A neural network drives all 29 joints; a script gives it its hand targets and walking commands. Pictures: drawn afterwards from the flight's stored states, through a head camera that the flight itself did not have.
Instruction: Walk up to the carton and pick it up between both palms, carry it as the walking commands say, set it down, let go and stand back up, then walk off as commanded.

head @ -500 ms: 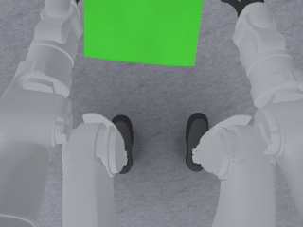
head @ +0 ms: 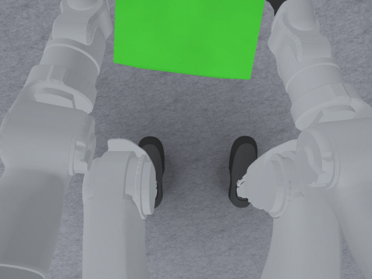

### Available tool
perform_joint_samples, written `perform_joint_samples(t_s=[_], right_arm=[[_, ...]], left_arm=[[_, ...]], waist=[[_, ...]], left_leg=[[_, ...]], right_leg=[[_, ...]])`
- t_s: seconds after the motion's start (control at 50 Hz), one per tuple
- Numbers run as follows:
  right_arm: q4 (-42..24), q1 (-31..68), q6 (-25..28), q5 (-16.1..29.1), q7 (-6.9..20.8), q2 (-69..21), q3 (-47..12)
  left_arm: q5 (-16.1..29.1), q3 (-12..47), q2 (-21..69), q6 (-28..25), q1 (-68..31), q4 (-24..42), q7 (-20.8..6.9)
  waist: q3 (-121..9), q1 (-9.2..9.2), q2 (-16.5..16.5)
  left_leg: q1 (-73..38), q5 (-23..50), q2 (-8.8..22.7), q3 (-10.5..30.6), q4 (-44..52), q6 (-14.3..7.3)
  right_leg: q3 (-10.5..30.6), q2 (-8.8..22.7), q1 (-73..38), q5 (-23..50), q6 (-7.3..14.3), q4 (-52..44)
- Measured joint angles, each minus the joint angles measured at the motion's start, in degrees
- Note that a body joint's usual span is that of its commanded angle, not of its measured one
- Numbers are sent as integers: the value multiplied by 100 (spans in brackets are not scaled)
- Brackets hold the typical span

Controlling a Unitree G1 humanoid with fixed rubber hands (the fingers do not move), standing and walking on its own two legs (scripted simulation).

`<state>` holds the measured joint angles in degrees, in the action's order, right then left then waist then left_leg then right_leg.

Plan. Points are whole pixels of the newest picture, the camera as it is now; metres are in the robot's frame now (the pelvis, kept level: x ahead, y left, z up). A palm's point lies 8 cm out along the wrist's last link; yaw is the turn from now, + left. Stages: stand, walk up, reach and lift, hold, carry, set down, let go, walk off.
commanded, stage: reach and lift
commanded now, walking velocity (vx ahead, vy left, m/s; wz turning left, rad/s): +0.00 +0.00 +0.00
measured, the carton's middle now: (188, 14) +0.53 +0.03 -0.26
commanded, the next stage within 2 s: none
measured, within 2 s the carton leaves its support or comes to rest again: leaves its support in 0.56 s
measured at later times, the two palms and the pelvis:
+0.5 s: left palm out of the picture +0.55 +0.16 -0.18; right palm out of the picture +0.55 -0.13 -0.17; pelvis +0.01 +0.00 -0.02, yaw +1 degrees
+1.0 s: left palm out of the picture +0.55 +0.16 -0.11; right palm out of the picture +0.53 -0.13 -0.11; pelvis +0.01 -0.01 +0.01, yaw +2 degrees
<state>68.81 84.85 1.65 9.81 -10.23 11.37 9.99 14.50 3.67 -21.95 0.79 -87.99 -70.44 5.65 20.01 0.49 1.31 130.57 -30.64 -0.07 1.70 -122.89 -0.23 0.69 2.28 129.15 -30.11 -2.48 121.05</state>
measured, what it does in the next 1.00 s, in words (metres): stands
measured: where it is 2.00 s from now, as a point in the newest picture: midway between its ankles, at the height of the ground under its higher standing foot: (197, 183)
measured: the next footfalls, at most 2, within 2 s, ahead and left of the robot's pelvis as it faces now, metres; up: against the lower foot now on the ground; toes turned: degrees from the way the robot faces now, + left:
none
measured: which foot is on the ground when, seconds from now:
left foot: down 0.00-1.00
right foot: down 0.00-1.00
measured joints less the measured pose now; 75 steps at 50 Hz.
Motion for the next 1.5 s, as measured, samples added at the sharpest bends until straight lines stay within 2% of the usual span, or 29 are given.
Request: perform_joint_samples(t_s=[0.14, 0.28, 0.36, 0.48, 0.66, 0.74, 0.84, 1.02, 1.24, 1.38, 1.5], right_arm=[[-154, 21, -324, -448, 90, -77, 598], [-460, -43, -905, -1015, 370, -153, 956], [-597, -109, -1089, -1189, 409, -200, 1048], [-841, -245, -1250, -1181, 351, -158, 1040], [-1593, -746, -1367, -890, 186, -316, 1026], [-1889, -963, -1405, -985, 124, -535, 1246], [-2188, -1169, -1460, -1166, -72, -798, 1433], [-2721, -1462, -1619, -1393, -15, -1012, 1679], [-2956, -1540, -1814, -1690, 195, -1077, 1944], [-3262, -1783, -1928, -1649, 215, -1179, 1895], [-3310, -1914, -2011, -1775, 242, -1297, 1980]], left_arm=[[-563, -414, 110, 216, -183, -159, -78], [-1073, -1060, 218, 686, 81, 254, -205], [-1229, -1284, 295, 811, 284, 518, -270], [-1384, -1471, 503, 915, 570, 951, -324], [-1520, -1390, 706, 1194, 899, 1354, -112], [-1666, -1523, 810, 1277, 1039, 1479, -54], [-1795, -1609, 862, 1419, 1138, 1639, -110], [-1943, -1687, 937, 1653, 1044, 1834, -213], [-2427, -2074, 1252, 1769, 1177, 2119, -248], [-2367, -2079, 1381, 1871, 1553, 2542, -236], [-2398, -2159, 1460, 1957, 1747, 2627, -252]], waist=[[7, 47, -31], [-233, 59, -79], [-383, 66, -66], [-546, 55, -30], [-937, 153, 31], [-1107, 165, 78], [-1236, 119, 97], [-1368, 30, -9], [-1651, 55, -57], [-1834, 56, -32], [-2051, 71, -34]], left_leg=[[65, 49, -137, 52, -102, 35], [230, -38, -94, 1, -294, 12], [318, -72, -66, -15, -343, 12], [406, -111, -25, -22, -359, 14], [454, -133, -85, 87, -258, 107], [397, -120, -98, 123, -144, 158], [302, -67, -107, 132, 50, 190], [148, 47, -186, 142, 369, 189], [38, 34, -161, 145, 636, 123], [-80, 13, -149, 136, 790, 123], [-258, 61, -181, 147, 1025, 148]], right_leg=[[123, -235, -9, -67, -168, 128], [197, -320, 192, -121, -194, 328], [222, -365, 308, -131, -199, 382], [241, -425, 432, -132, -209, 394], [223, -524, 463, -192, -261, 301], [194, -525, 426, -172, -200, 205], [182, -509, 351, -122, -152, 36], [166, -418, 148, -79, -137, -263], [162, -433, 2, -66, -183, -595], [192, -470, -106, -74, -207, -748], [201, -462, -285, -54, -190, -958]])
